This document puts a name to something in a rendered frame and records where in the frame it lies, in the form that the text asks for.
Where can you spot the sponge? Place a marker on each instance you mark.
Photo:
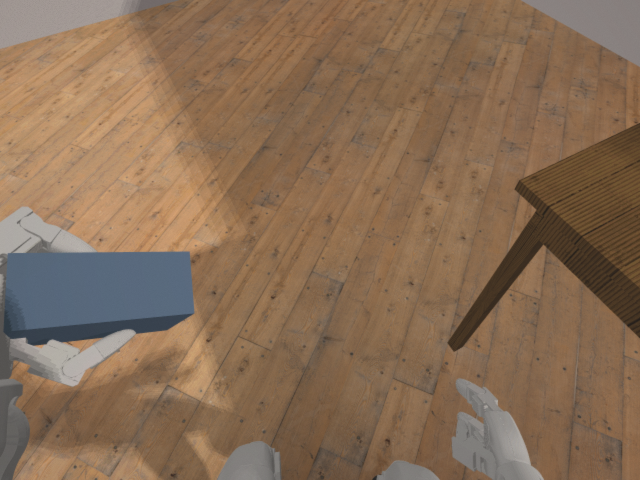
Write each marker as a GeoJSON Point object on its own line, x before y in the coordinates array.
{"type": "Point", "coordinates": [88, 295]}

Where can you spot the robot right hand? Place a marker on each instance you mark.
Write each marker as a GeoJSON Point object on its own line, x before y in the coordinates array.
{"type": "Point", "coordinates": [485, 447]}

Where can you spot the right robot shin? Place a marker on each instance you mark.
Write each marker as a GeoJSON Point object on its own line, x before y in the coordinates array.
{"type": "Point", "coordinates": [398, 461]}

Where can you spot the robot left thigh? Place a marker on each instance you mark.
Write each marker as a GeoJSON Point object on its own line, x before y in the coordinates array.
{"type": "Point", "coordinates": [253, 461]}

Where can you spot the left robot forearm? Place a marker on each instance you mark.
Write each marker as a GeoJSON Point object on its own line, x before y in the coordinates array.
{"type": "Point", "coordinates": [14, 428]}

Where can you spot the table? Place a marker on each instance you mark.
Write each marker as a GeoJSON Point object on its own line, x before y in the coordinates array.
{"type": "Point", "coordinates": [588, 215]}

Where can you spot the robot left hand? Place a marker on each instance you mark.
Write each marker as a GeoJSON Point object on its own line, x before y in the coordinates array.
{"type": "Point", "coordinates": [25, 232]}

